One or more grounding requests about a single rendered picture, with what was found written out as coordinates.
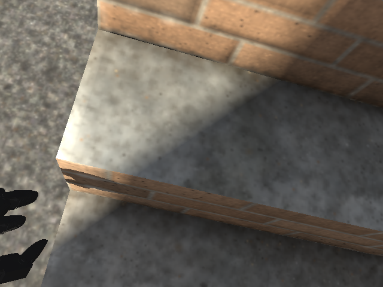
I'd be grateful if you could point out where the robot left hand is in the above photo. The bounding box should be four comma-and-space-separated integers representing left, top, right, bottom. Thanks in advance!
0, 188, 48, 284

